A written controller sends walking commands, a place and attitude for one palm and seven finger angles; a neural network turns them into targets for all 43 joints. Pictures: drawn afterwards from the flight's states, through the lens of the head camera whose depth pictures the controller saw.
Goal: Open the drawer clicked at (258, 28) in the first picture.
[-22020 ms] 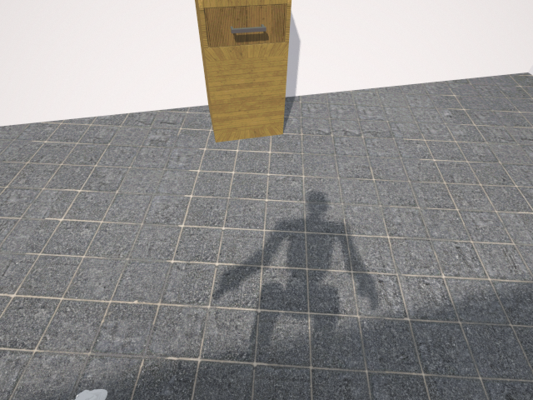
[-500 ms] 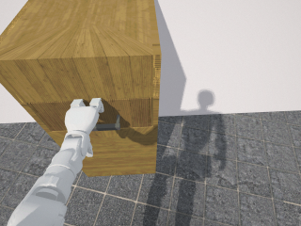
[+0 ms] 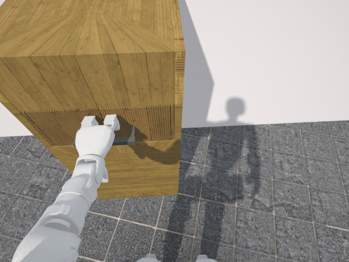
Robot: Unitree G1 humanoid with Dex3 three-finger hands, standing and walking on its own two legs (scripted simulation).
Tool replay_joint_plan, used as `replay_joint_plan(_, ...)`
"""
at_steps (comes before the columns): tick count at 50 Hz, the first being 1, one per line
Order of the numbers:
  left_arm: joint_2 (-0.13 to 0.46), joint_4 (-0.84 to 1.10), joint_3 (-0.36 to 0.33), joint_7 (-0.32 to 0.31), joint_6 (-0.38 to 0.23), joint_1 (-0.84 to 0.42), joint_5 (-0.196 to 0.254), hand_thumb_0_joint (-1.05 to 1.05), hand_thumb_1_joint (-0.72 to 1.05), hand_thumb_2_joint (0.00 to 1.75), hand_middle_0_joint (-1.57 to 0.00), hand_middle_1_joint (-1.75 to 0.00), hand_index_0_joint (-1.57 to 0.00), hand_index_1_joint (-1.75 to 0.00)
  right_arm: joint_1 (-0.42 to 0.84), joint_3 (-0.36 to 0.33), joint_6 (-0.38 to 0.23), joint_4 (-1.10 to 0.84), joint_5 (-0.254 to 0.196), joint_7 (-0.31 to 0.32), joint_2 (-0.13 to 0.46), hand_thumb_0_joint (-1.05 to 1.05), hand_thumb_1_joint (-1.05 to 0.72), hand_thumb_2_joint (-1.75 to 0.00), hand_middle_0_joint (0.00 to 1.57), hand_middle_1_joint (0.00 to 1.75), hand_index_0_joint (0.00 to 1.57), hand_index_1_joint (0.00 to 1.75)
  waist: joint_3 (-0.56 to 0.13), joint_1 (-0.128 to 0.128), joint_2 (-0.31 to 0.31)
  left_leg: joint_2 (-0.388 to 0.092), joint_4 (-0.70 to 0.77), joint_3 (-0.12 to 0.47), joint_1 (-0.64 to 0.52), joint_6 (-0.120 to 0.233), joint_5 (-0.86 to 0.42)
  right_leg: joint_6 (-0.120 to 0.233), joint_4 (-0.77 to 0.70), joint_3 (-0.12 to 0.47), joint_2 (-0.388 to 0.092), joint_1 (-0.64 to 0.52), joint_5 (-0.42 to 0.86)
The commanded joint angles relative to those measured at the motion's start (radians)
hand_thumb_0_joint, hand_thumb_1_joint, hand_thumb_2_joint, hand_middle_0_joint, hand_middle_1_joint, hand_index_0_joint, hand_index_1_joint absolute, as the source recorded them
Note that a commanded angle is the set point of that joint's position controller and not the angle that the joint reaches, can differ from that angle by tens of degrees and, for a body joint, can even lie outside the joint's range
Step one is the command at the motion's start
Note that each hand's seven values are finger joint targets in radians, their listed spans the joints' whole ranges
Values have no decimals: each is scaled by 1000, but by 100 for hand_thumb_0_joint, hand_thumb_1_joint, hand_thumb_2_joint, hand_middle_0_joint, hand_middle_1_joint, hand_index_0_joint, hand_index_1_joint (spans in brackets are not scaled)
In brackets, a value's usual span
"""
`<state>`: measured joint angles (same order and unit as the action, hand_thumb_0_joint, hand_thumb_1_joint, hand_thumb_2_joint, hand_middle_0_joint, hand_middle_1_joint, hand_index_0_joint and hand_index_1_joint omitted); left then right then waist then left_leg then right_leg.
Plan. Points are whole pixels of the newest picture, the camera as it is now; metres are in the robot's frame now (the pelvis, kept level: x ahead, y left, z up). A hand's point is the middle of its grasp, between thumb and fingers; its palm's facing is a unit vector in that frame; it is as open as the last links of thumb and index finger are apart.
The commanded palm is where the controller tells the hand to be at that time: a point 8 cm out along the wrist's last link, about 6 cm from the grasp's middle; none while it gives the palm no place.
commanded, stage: lower the fingers behind the handle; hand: left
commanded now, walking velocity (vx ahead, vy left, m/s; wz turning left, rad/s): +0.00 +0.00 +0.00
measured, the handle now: (105, 136) +0.45 +0.20 -0.04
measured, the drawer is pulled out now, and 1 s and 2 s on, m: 0.00 0.00 0.00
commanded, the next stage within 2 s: close the thumb around the handle in 1.02 s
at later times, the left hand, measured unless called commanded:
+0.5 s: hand (103, 155) +0.40 +0.21 -0.06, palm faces -0.03 -0.04 -1.00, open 13.8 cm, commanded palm +0.38 +0.20 -0.01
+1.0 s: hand (108, 157) +0.40 +0.19 -0.07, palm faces -0.03 -0.04 -1.00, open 13.8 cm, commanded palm +0.38 +0.19 -0.01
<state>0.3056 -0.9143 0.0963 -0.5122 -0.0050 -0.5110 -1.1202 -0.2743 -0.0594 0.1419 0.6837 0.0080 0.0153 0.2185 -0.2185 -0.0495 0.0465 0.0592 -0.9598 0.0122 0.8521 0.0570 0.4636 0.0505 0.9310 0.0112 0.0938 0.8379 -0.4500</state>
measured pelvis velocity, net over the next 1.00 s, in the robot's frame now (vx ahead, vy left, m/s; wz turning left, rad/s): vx -0.01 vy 0.00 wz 0.00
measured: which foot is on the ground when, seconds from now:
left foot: down 0.00-1.00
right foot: down 0.00-1.00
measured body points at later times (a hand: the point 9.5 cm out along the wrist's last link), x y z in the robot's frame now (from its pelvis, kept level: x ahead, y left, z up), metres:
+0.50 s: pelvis -0.01 +0.00 -0.02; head +0.09 +0.00 +0.42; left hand +0.40 +0.21 -0.01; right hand +0.06 -0.26 -0.15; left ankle -0.01 +0.08 -0.68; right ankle -0.01 -0.09 -0.68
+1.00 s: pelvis -0.01 +0.00 -0.02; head +0.08 +0.00 +0.42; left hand +0.39 +0.19 -0.01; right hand +0.06 -0.26 -0.16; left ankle -0.01 +0.08 -0.68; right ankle -0.01 -0.09 -0.68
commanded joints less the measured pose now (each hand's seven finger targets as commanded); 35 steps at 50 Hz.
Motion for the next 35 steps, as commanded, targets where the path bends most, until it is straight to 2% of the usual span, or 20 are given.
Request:
replay_joint_plan(1,186,161,-71,-65,6,-319,-4,0,-50,30,-30,-120,-30,-120,-58,-47,-25,-88,8,8,143,0,-90,-90,20,30,20,30,-335,-3,-20,-27,67,7,-239,-12,-415,7,-89,-1,-25,-159,384)
replay_joint_plan(3,202,180,-82,-74,6,-319,-7,0,-50,30,-30,-120,-30,-120,-54,-47,-25,-89,9,6,143,0,-90,-90,20,30,20,30,-367,1,-4,-25,60,5,-236,-13,-416,7,-81,6,-26,-172,398)
replay_joint_plan(4,207,176,-91,-74,9,-312,-5,0,-50,30,-30,-120,-30,-120,-54,-47,-25,-87,11,6,145,0,-90,-90,20,30,20,30,-369,1,-23,-26,56,9,-228,-13,-427,7,-74,3,-26,-176,410)
replay_joint_plan(6,193,144,-72,-74,18,-313,-6,0,-50,30,-30,-120,-30,-120,-55,-45,-24,-82,7,7,144,0,-90,-90,20,30,20,30,-323,-12,-28,-24,53,4,-198,-10,-386,4,-81,6,-27,-153,384)
replay_joint_plan(8,182,145,-59,-71,15,-336,-1,0,-50,30,-30,-120,-30,-120,-57,-46,-30,-82,6,8,145,0,-90,-90,20,30,20,30,-337,-20,-41,-22,48,3,-188,-6,-360,1,-85,11,-28,-157,369)
replay_joint_plan(9,212,147,-81,-69,11,-352,2,0,-50,30,-30,-120,-30,-120,-57,-45,-32,-78,7,10,149,0,-90,-90,20,30,20,30,-340,-18,-34,-24,48,10,-186,-8,-358,4,-77,9,-29,-150,358)
replay_joint_plan(10,201,153,-60,-68,5,-374,-9,0,-50,30,-30,-120,-30,-120,-55,-45,-31,-77,6,13,146,0,-90,-90,20,30,20,30,-353,-25,-3,-24,42,11,-198,-9,-358,3,-73,10,-30,-123,348)
replay_joint_plan(11,180,147,-50,-68,0,-384,-4,0,-50,30,-30,-120,-30,-120,-63,-47,-36,-74,8,13,146,0,-90,-90,20,30,20,30,-339,-32,-7,-27,38,13,-205,-9,-352,4,-70,1,-28,-102,332)
replay_joint_plan(14,194,135,-59,-66,-17,-408,1,0,-50,30,-30,-120,-30,-120,-69,-48,-43,-64,11,13,148,0,-90,-90,20,30,20,30,-352,-39,-3,-27,20,16,-192,-7,-345,4,-60,2,-28,-82,324)
replay_joint_plan(15,219,128,-79,-69,-23,-390,-8,0,-50,30,-30,-120,-30,-120,-69,-47,-42,-64,11,15,151,0,-90,-90,20,30,20,30,-372,-29,-12,-27,14,20,-187,-9,-343,2,-49,2,-28,-75,315)
replay_joint_plan(19,204,120,-85,-77,-31,-358,-7,0,-50,30,-30,-120,-30,-120,-76,-50,-42,-61,18,6,151,0,-90,-90,20,30,20,30,-407,-16,19,-28,-12,21,-188,-15,-401,7,-15,-5,-23,-64,359)
replay_joint_plan(20,204,122,-84,-83,-30,-352,-14,0,-50,30,-30,-120,-30,-120,-73,-50,-39,-61,17,5,151,0,-90,-90,20,30,20,30,-413,-17,18,-30,-18,22,-190,-17,-404,6,-9,-7,-24,-48,355)
replay_joint_plan(21,166,113,-53,-87,-25,-369,-11,0,-50,30,-30,-120,-30,-120,-78,-51,-39,-61,19,1,149,0,-90,-90,20,30,20,30,-387,-30,19,-31,-21,22,-182,-16,-394,6,-12,-12,-21,-31,347)
replay_joint_plan(23,180,106,-67,-96,-17,-365,-16,0,-50,30,-30,-120,-30,-120,-78,-52,-37,-59,20,-3,153,0,-90,-90,20,30,20,30,-392,-25,7,-32,-24,25,-179,-17,-392,6,-5,-13,-19,-25,337)
replay_joint_plan(25,207,132,-92,-103,-15,-359,-15,0,-50,30,-30,-120,-30,-120,-74,-52,-34,-60,21,-5,155,0,-90,-90,20,30,20,30,-441,-15,20,-34,-34,24,-191,-18,-421,5,9,-9,-21,-37,365)
replay_joint_plan(27,167,138,-62,-108,-9,-365,-16,0,-50,30,-30,-120,-30,-120,-72,-54,-32,-61,22,-6,151,0,-90,-90,20,30,20,30,-423,-27,18,-36,-35,25,-187,-20,-414,3,8,-12,-20,-26,361)
replay_joint_plan(28,182,136,-80,-113,-7,-349,-17,0,-50,30,-30,-120,-30,-120,-75,-54,-32,-59,23,-7,153,0,-90,-90,20,30,20,30,-430,-18,3,-36,-37,25,-183,-19,-410,5,10,-13,-20,-33,357)
replay_joint_plan(30,164,130,-65,-118,-3,-355,-21,0,-50,30,-30,-120,-30,-120,-70,-53,-30,-57,23,-8,152,0,-90,-90,20,30,20,30,-419,-24,16,-40,-39,33,-189,-22,-411,5,19,-21,-19,3,337)
replay_joint_plan(31,164,110,-70,-122,3,-345,-18,0,-50,30,-30,-120,-30,-120,-72,-54,-30,-51,24,-9,153,0,-90,-90,20,30,20,30,-400,-26,1,-39,-41,28,-174,-19,-394,5,14,-19,-18,-1,331)
replay_joint_plan(35,197,132,-88,-121,17,-347,-17,0,-50,30,-30,-120,-30,-120,-67,-51,-27,-56,23,-6,154,0,-90,-90,20,30,20,30,-433,-19,7,-37,-35,24,-179,-18,-393,3,11,-12,-21,-34,350)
